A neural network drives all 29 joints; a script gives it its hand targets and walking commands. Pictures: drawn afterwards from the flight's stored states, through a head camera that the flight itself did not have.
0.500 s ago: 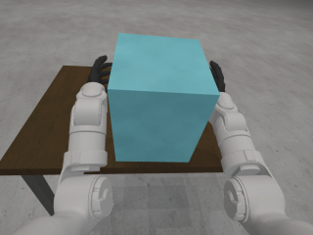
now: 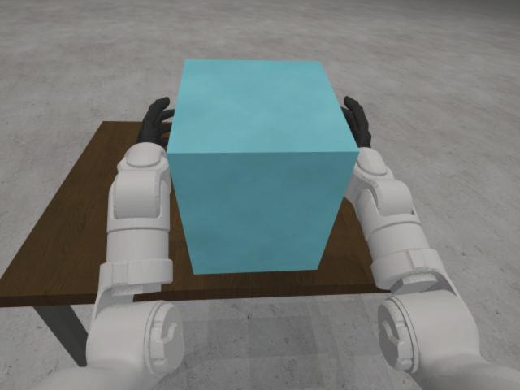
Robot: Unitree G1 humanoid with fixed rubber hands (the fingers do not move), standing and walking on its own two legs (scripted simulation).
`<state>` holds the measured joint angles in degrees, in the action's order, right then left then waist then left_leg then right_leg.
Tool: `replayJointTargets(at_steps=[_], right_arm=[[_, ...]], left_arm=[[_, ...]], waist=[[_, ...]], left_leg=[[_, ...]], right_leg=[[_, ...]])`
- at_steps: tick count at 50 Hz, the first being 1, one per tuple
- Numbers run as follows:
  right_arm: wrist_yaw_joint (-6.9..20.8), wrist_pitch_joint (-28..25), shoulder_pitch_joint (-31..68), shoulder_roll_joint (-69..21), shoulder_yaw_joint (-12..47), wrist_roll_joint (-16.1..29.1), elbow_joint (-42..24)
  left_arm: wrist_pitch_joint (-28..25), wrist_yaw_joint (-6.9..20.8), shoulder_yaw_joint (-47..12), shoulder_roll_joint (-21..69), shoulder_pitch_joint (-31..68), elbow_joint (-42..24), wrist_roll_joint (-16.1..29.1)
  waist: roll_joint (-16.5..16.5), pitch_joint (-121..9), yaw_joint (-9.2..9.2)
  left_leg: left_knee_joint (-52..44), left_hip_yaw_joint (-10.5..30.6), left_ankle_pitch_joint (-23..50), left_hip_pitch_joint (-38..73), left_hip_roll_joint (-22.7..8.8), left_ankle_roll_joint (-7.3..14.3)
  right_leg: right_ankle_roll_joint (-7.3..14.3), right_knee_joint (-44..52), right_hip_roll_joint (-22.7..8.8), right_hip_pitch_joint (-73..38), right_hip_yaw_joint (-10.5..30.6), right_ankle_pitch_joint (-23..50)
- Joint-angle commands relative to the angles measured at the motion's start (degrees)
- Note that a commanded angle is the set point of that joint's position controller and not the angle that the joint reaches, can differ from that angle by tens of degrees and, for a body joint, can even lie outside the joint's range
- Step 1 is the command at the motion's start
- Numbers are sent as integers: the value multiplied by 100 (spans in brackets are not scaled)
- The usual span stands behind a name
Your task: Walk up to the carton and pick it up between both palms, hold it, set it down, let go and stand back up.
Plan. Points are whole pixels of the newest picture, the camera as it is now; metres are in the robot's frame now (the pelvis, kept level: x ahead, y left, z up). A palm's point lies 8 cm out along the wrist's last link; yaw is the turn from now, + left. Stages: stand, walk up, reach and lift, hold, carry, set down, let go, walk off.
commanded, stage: reach and lift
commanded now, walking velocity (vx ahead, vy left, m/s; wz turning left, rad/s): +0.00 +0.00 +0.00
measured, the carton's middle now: (255, 170) +0.38 -0.01 +0.19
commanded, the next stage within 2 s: hold in 0.20 s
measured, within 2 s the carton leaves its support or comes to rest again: neither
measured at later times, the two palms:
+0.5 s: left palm (143, 139) +0.36 +0.14 +0.26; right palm (358, 132) +0.37 -0.15 +0.27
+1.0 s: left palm (140, 134) +0.36 +0.14 +0.26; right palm (360, 122) +0.37 -0.15 +0.28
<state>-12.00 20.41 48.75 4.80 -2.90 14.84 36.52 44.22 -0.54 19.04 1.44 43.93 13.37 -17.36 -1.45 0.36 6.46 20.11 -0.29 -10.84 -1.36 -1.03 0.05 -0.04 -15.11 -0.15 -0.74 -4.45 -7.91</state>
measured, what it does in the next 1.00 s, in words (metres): stands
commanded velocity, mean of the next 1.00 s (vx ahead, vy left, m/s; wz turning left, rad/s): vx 0.00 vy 0.00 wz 0.00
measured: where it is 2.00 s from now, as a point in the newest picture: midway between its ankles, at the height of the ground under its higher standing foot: outside the picture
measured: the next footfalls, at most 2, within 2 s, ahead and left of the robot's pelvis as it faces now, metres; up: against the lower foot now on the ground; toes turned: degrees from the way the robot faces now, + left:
none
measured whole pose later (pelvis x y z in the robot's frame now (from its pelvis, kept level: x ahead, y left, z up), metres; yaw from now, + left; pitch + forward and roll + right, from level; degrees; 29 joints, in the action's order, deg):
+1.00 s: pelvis +0.00 +0.00 +0.00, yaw +0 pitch -6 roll -1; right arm -16.1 32.1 54.6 7.5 -0.3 21.1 33.8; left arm 52.5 0.0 20.0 -0.4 46.1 10.6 -14.9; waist 0.0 -4.7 6.1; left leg 21.3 1.0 -11.2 -3.9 -1.1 -0.4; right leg 0.4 -16.4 0.7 1.7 -3.1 -8.5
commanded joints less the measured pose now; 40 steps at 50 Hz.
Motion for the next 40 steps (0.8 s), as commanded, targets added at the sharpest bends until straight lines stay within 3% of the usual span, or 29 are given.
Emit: replayJointTargets(at_steps=[1,3,4,5,6,7,8,12,16,20,22,23,25,28,29,36,38,40], right_arm=[[512,-43,4655,-3522,2115,635,-1621],[516,42,4684,-3520,2005,618,-1462],[523,52,4712,-3515,1954,626,-1398],[525,41,4768,-3542,2034,613,-1459],[519,56,4812,-3603,2049,635,-1469],[503,89,4811,-3570,1971,631,-1420],[495,134,4797,-3616,1993,675,-1339],[456,161,4995,-3735,2239,905,-1786],[456,336,4962,-3678,1993,773,-1243],[517,401,5390,-3699,1840,807,-1412],[513,506,5521,-3719,1701,748,-1087],[519,505,5545,-3728,1738,765,-1158],[529,582,5410,-3704,1728,820,-941],[458,672,5265,-3705,1912,1064,-1217],[413,729,5293,-3625,1938,1101,-1227],[359,990,5044,-3559,1866,1236,-1142],[320,987,5192,-3695,2057,1422,-1683],[280,1069,5136,-3685,2068,1466,-1687]], left_arm=[[-383,740,-2639,3095,4190,-725,934],[-363,793,-2599,3050,4392,-577,949],[-344,795,-2483,3007,4371,-490,879],[-353,792,-2501,2997,4359,-550,892],[-346,803,-2528,3014,4417,-555,920],[-336,810,-2532,3032,4437,-527,929],[-344,802,-2471,2955,4464,-562,916],[-348,735,-2765,3147,4676,-917,1117],[-282,755,-2497,2971,4835,-538,1005],[-185,719,-2561,3109,5127,-482,1150],[-125,740,-2343,2969,5196,-27,1104],[-150,732,-2387,2996,5223,-179,1169],[-121,712,-2392,3019,5236,-277,1169],[-89,753,-2471,3003,5024,-467,1212],[-39,780,-2345,2910,4984,-459,1174],[118,937,-2258,2771,4959,-580,1124],[97,900,-2506,2858,5098,-1016,1312],[130,900,-2485,2813,5093,-1001,1271]], waist=[[235,-2629,-1],[233,-2384,32],[241,-2277,-60],[128,-2433,-124],[117,-2571,-53],[202,-2473,1],[193,-2459,-70],[373,-2992,-15],[250,-2367,-74],[357,-2645,-107],[212,-2347,-121],[204,-2489,-104],[283,-2469,-118],[322,-2808,-109],[181,-2805,-96],[306,-2418,-19],[392,-2919,-9],[451,-2895,-10]], left_leg=[[-13,-28,1909,491,328,-228],[-158,-23,1505,320,316,-192],[-196,-60,1364,274,326,-158],[-197,-83,1481,224,328,-144],[-175,-73,1533,280,335,-148],[-147,-92,1425,267,368,-176],[-144,-71,1507,264,358,-141],[13,-29,1887,449,375,-242],[-226,-64,1141,58,358,-159],[-347,28,622,-253,283,-129],[-439,6,166,-399,297,-68],[-478,-23,137,-397,301,-38],[-420,2,456,-387,264,-82],[-217,4,1242,-118,300,-130],[-143,2,1309,-16,344,-164],[-280,10,1134,-279,324,-215],[-60,27,1650,-92,377,-250],[-52,38,1591,-26,422,-238]], right_leg=[[-293,-105,465,-840,82,1555],[-275,-33,447,-666,77,1121],[-280,-23,435,-724,82,1023],[-293,-74,439,-773,120,1178],[-292,-83,455,-789,110,1230],[-319,-45,440,-765,123,1127],[-302,-72,437,-768,136,1238],[-317,-161,455,-873,158,1652],[-322,-43,445,-635,147,882],[-243,-75,443,-642,135,377],[-271,-13,401,-491,164,35],[-275,-69,414,-516,185,103],[-238,-84,438,-639,195,329],[-279,-147,462,-829,243,1034],[-313,-162,476,-864,233,1144],[-308,-99,461,-880,262,957],[-327,-195,463,-1024,280,1520],[-363,-200,414,-997,329,1648]])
